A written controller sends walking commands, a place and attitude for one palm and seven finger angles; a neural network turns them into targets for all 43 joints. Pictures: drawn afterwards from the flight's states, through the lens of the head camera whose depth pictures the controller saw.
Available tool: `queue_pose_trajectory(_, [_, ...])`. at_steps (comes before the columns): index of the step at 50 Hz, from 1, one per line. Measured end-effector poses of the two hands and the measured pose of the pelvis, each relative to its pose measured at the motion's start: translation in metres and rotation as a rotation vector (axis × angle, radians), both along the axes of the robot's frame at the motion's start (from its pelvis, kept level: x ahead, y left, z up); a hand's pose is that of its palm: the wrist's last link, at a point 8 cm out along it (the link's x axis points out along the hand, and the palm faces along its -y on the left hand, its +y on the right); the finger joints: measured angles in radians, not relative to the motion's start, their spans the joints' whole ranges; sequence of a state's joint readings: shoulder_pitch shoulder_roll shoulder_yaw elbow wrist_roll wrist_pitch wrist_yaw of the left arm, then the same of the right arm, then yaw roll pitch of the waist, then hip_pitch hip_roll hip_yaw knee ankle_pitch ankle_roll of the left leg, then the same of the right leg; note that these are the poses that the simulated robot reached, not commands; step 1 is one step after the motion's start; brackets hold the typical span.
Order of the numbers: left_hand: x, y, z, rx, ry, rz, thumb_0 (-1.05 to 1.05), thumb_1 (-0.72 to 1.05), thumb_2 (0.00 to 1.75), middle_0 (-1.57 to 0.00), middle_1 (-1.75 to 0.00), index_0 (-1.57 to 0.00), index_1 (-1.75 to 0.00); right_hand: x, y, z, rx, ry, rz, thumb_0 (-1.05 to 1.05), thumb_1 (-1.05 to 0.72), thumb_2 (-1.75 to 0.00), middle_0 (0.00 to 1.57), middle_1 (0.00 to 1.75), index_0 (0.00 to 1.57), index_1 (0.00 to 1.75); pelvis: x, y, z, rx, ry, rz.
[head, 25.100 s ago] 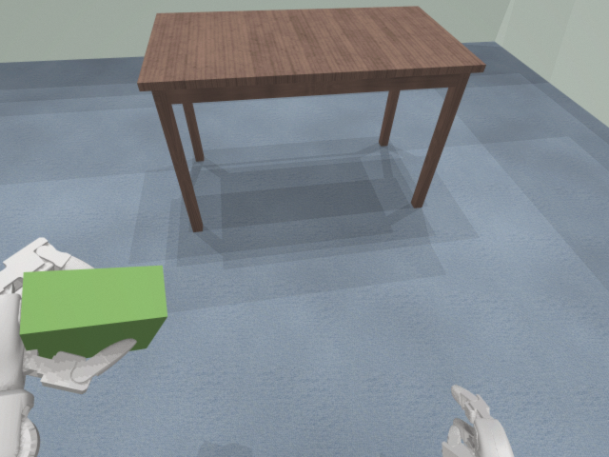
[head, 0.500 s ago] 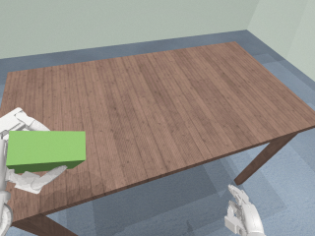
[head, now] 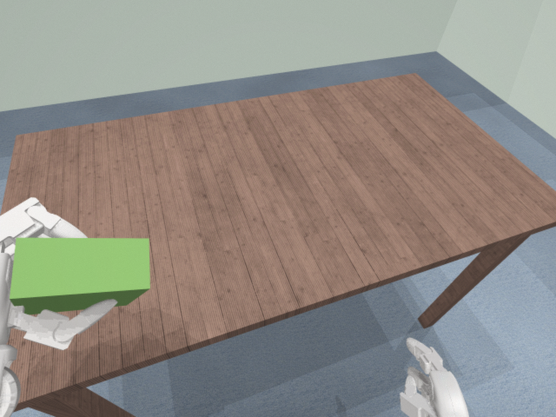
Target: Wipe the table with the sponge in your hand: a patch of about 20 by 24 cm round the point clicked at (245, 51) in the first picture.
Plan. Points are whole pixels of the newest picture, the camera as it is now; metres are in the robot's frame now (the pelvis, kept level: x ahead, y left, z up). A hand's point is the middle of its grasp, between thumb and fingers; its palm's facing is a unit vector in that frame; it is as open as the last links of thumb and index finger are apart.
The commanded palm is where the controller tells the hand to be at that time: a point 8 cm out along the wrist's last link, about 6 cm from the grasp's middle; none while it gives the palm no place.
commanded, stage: shuffle to correct the standing spot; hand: left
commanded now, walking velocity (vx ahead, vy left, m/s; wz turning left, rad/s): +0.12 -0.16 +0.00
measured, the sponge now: (100, 277) +0.23 +0.22 +0.14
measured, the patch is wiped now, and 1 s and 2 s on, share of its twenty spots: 0.00 0.00 0.00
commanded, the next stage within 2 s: none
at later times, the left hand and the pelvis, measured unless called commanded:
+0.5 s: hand (123, 253) +0.25 +0.20 +0.16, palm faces +0.33 -0.85 -0.40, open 9.5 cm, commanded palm +0.19 +0.23 +0.17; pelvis +0.02 -0.05 +0.00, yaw +0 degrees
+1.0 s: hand (187, 252) +0.26 +0.13 +0.15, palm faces +0.33 -0.86 -0.40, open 9.5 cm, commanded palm +0.20 +0.17 +0.17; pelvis +0.03 -0.10 -0.01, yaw -1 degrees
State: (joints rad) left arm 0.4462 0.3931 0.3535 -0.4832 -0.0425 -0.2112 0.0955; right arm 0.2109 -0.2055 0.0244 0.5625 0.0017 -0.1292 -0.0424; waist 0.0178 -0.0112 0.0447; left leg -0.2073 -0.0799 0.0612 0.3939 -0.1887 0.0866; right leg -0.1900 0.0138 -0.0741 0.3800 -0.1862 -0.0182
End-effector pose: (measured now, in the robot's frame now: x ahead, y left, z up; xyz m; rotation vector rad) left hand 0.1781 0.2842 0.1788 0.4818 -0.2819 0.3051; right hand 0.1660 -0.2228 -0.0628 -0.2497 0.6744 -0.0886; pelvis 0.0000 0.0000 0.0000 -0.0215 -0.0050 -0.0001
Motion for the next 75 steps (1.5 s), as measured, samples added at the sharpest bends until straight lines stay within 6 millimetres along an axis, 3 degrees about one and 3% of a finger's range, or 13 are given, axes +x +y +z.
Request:
queue_pose_trajectory(11, [0.005, -0.005, -0.028, -0.090, 0.085, 0.058, -0.01, -0.45, 1.03, -0.79, -1.35, -0.80, -1.35, 0.004, -0.010, 0.000, -0.006, 0.017, -0.004, 0.02, -0.90, -0.90, 0.20, 0.30, 0.20, 0.30, 0.005, -0.012, 0.000, 0.009, 0.004, -0.008])
queue_pose_trajectory(22, [0.029, -0.039, -0.002, -0.025, 0.012, -0.013, -0.01, -0.45, 1.03, -0.79, -1.35, -0.80, -1.35, 0.016, -0.037, -0.002, 0.009, 0.013, -0.030, 0.02, -0.90, -0.90, 0.20, 0.30, 0.20, 0.30, 0.020, -0.038, -0.001, 0.011, 0.017, -0.005])
queue_pose_trajectory(37, [0.042, -0.085, -0.017, -0.068, 0.072, 0.007, -0.01, -0.45, 1.03, -0.79, -1.35, -0.80, -1.35, 0.026, -0.097, -0.015, 0.002, 0.035, -0.083, 0.02, -0.90, -0.90, 0.20, 0.30, 0.20, 0.30, 0.035, -0.081, -0.009, 0.019, 0.021, -0.008])
queue_pose_trajectory(48, [0.047, -0.105, -0.012, -0.049, 0.041, 0.005, -0.01, -0.45, 1.03, -0.79, -1.36, -0.80, -1.35, 0.026, -0.117, -0.013, 0.020, 0.033, -0.106, 0.02, -0.91, -0.90, 0.20, 0.30, 0.20, 0.29, 0.035, -0.101, -0.008, 0.039, 0.005, -0.023])
queue_pose_trajectory(54, [0.039, -0.118, -0.012, -0.015, 0.082, -0.012, -0.01, -0.45, 1.03, -0.79, -1.36, -0.80, -1.35, 0.021, -0.122, -0.020, 0.045, 0.042, -0.104, 0.02, -0.91, -0.90, 0.20, 0.30, 0.20, 0.29, 0.028, -0.109, -0.010, 0.032, 0.001, -0.004])
queue_pose_trajectory(59, [0.027, -0.114, -0.013, -0.034, 0.102, 0.022, -0.01, -0.45, 1.03, -0.79, -1.36, -0.80, -1.35, 0.008, -0.122, -0.015, 0.052, 0.096, -0.104, 0.02, -0.91, -0.90, 0.20, 0.30, 0.20, 0.29, 0.028, -0.114, 0.001, 0.046, 0.002, -0.035])
queue_pose_trajectory(67, [0.034, -0.127, -0.014, 0.007, 0.099, -0.009, -0.01, -0.45, 1.03, -0.79, -1.36, -0.80, -1.35, 0.001, -0.124, -0.021, 0.071, 0.049, -0.086, 0.02, -0.91, -0.90, 0.20, 0.30, 0.20, 0.29, 0.010, -0.117, -0.006, 0.041, -0.033, -0.021])
queue_pose_trajectory(75, [0.004, -0.148, -0.002, 0.120, 0.029, -0.010, -0.01, -0.45, 1.03, -0.79, -1.36, -0.80, -1.35, -0.012, -0.142, -0.043, 0.074, 0.072, -0.049, 0.01, -0.90, -0.90, 0.20, 0.30, 0.20, 0.30, 0.007, -0.144, -0.023, -0.013, -0.021, -0.009])
